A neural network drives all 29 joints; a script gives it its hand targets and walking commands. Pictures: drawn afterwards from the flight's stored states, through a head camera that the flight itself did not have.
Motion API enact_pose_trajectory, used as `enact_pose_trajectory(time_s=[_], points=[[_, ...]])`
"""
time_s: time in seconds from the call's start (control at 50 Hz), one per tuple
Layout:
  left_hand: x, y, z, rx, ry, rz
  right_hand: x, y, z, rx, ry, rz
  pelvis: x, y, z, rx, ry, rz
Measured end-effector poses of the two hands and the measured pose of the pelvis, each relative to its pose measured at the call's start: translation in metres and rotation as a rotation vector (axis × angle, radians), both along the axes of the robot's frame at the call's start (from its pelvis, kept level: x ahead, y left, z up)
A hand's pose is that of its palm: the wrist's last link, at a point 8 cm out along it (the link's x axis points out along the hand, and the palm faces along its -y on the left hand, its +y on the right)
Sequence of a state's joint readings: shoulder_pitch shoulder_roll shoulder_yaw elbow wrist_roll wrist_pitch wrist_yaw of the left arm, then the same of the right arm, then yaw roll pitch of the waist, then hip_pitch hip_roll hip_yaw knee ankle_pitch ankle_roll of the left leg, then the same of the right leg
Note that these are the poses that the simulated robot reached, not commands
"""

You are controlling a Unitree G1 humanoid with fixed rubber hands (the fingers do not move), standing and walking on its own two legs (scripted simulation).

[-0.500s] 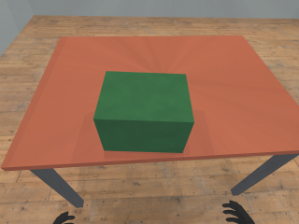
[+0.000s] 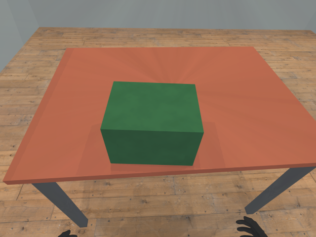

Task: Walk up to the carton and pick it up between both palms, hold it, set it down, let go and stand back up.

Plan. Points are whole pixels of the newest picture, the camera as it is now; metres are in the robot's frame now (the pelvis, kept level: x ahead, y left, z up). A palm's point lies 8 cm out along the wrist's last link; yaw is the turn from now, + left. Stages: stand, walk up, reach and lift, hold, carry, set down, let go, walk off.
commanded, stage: stand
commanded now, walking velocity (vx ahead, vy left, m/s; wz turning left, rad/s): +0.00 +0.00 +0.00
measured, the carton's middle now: (153, 123) +0.45 +0.02 +0.01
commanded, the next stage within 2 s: none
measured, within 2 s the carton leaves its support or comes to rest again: neither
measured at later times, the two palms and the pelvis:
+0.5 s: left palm out of the picture +0.09 +0.26 -0.11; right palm out of the picture +0.10 -0.26 -0.08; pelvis -0.01 +0.00 +0.00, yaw +0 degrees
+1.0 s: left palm out of the picture +0.07 +0.27 -0.11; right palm out of the picture +0.08 -0.26 -0.09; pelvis -0.02 +0.00 +0.00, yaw +0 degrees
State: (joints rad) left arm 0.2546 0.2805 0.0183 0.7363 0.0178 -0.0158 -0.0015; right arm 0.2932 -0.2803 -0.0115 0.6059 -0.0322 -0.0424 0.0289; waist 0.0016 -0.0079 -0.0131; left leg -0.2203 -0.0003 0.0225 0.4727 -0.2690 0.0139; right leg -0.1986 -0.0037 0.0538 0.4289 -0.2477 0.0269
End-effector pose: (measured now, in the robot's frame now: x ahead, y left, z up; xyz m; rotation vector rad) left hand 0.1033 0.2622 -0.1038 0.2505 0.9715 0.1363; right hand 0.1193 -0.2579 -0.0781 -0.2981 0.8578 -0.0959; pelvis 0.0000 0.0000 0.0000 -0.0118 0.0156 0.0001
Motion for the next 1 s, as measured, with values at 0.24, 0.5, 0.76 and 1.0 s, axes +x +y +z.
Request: enact_pose_trajectory(time_s=[0.24,0.5,0.76,1.0], points=[[-0.006,0.001,-0.002,-0.003,0.01,0.005,-0.012,-0.001,-0.004,0.002,0.023,-0.013,-0.002,0.0,0.0,0.0,-0.003,0.0],[-0.018,0.002,-0.006,-0.004,0.035,0.015,-0.02,-0.002,-0.005,0.004,0.034,-0.021,-0.006,0.0,0.0,0.0,-0.009,0.0],[-0.027,0.003,-0.008,-0.004,0.048,0.022,-0.03,-0.003,-0.008,0.003,0.048,-0.03,-0.011,0.0,0.0,0.0,-0.016,0.0],[-0.035,0.003,-0.009,-0.004,0.057,0.026,-0.038,-0.004,-0.01,0.006,0.057,-0.04,-0.016,0.0,0.0,0.0,-0.023,0.001]])
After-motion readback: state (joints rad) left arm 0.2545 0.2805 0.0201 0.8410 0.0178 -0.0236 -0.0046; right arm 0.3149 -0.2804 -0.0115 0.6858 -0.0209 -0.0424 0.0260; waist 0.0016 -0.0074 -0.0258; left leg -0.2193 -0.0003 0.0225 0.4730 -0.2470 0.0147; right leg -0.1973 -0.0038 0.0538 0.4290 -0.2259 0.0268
